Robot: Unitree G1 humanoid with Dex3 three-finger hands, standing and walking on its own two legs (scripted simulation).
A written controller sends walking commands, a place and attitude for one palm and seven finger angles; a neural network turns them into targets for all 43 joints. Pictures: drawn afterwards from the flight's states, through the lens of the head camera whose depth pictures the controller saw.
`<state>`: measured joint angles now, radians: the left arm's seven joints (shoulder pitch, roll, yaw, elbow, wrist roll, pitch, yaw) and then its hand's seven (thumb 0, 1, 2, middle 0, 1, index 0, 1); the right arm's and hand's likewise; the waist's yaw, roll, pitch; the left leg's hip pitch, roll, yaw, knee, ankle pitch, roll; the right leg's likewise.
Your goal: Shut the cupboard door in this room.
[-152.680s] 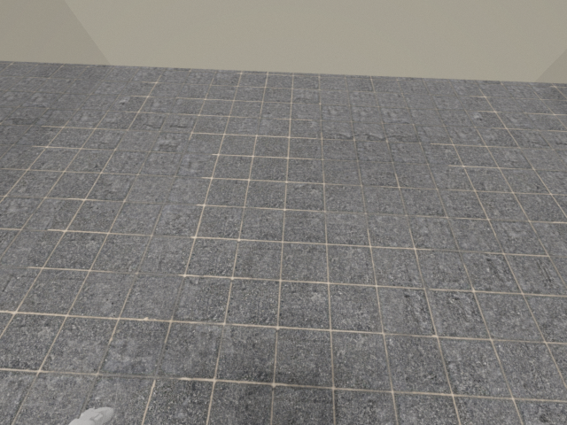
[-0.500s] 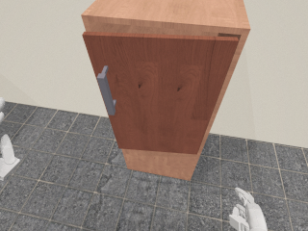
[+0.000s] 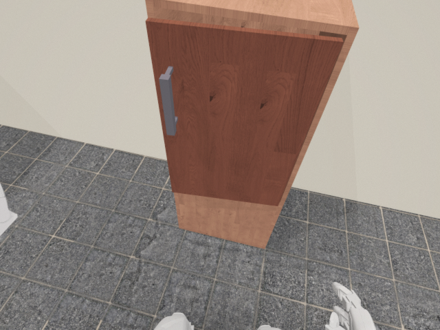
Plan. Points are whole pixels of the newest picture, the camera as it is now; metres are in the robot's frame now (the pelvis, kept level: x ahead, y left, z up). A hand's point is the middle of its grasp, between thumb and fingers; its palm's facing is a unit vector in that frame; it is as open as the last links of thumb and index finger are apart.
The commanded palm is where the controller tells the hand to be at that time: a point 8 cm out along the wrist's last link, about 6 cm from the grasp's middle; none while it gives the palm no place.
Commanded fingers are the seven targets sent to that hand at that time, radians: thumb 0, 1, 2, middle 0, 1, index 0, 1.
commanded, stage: step back with the hand held close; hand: left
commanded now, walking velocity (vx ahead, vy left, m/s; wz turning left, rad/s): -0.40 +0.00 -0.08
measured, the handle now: (170, 102) +0.58 +0.15 +0.09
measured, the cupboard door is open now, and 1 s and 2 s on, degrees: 6 6 6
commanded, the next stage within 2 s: stop stepping back and stand still in 0.12 s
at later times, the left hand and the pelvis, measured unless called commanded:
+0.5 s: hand out of the picture +0.05 +0.32 +0.21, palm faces +0.63 -0.73 -0.28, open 7.4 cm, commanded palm -0.03 +0.33 +0.20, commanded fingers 0.00 0.90 0.90 -0.20 -0.30 -0.20 -0.30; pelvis -0.15 +0.02 -0.01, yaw +3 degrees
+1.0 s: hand out of the picture +0.00 +0.29 +0.18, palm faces +0.40 -0.83 -0.39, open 7.4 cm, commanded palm -0.07 +0.33 +0.20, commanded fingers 0.00 0.90 0.90 -0.20 -0.30 -0.20 -0.30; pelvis -0.23 +0.04 +0.01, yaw -3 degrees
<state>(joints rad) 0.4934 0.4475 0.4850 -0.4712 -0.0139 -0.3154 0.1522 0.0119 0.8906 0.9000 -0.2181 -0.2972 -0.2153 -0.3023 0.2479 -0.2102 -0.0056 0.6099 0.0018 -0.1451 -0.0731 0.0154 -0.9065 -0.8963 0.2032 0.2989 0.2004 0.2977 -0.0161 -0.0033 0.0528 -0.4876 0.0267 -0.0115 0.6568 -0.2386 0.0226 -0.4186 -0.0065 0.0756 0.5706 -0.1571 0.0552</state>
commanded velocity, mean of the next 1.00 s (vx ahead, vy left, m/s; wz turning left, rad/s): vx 0.11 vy -0.03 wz -0.03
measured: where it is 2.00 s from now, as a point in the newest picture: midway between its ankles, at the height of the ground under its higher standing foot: outside the picture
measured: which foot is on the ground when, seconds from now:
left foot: down 0.00-0.26, up 0.28-0.36, down 0.38-0.62, up 0.64-0.92, down 0.94-1.00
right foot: down 0.00-0.38, up 0.40-0.62, down 0.64-1.00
